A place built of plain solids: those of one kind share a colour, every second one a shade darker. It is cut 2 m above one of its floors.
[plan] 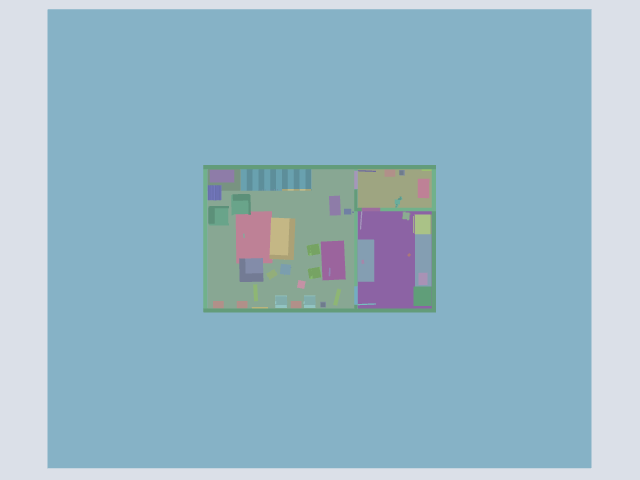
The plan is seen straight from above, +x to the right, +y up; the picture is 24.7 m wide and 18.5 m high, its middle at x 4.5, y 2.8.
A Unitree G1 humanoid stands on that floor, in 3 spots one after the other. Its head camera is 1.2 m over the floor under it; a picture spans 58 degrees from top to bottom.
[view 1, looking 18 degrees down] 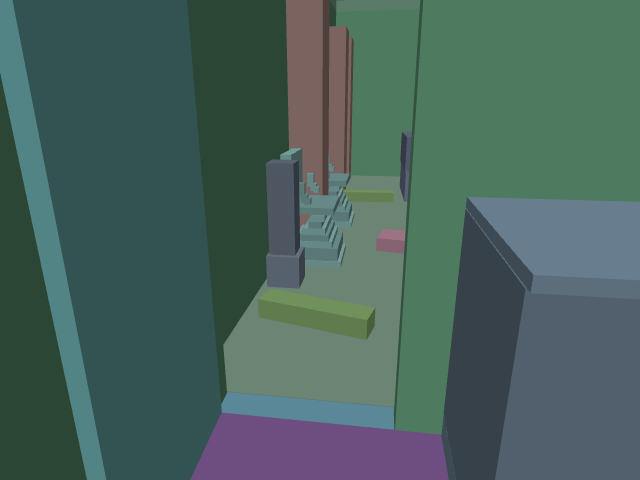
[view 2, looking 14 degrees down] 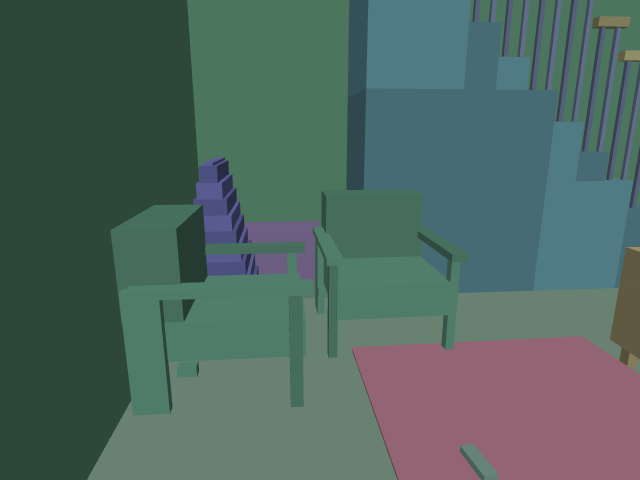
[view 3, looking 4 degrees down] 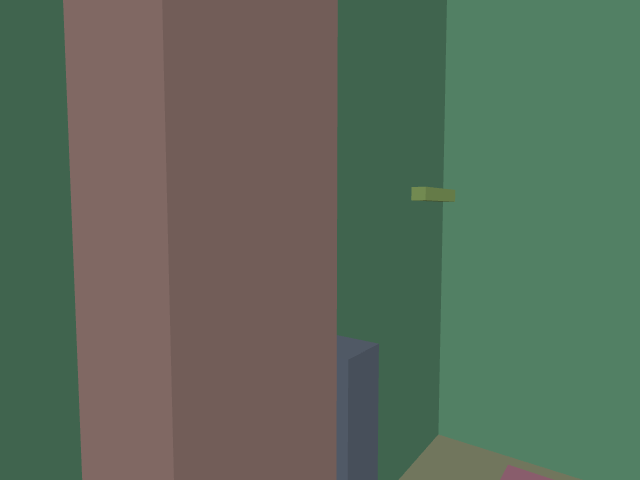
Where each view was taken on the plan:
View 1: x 7.33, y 0.93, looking -172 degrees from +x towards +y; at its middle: folding_chair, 3.19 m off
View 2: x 0.88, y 1.68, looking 85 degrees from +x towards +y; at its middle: armchair_frame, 2.56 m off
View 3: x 6.62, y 4.72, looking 36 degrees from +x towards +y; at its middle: billy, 0.88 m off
